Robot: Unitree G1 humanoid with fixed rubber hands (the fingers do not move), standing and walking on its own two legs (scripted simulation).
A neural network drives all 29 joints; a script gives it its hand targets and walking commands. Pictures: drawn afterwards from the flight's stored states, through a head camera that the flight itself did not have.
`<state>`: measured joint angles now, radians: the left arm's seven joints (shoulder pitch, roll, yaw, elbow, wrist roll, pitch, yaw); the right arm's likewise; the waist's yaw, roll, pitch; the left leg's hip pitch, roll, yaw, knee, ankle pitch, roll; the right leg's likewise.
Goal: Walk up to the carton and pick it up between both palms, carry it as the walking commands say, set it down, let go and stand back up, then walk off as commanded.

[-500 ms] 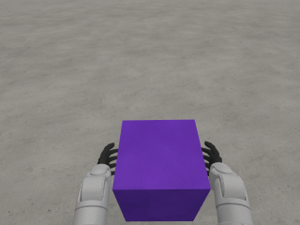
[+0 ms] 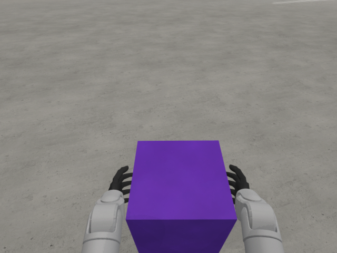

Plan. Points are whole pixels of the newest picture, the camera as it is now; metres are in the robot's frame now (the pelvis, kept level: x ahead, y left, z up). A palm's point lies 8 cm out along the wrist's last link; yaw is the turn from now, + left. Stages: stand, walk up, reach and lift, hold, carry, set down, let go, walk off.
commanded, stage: hold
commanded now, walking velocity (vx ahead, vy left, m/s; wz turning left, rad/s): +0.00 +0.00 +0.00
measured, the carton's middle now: (178, 200) +0.29 -0.01 -0.02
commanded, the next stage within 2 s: carry in 0.32 s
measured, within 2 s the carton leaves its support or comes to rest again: neither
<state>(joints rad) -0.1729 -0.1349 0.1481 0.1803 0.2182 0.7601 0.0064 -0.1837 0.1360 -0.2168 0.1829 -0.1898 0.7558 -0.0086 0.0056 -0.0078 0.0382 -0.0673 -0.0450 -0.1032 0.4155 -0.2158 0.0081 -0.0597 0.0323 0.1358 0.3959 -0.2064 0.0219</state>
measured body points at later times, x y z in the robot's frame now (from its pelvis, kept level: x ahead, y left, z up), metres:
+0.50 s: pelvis +0.01 +0.01 -0.01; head -0.04 +0.01 +0.44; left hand +0.29 +0.16 +0.05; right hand +0.30 -0.15 +0.05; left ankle +0.02 +0.11 -0.74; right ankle +0.02 -0.14 -0.74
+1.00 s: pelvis +0.10 +0.09 -0.02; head +0.05 +0.08 +0.43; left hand +0.34 +0.24 +0.07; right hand +0.35 -0.07 +0.07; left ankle +0.03 +0.12 -0.74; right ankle +0.10 -0.06 -0.74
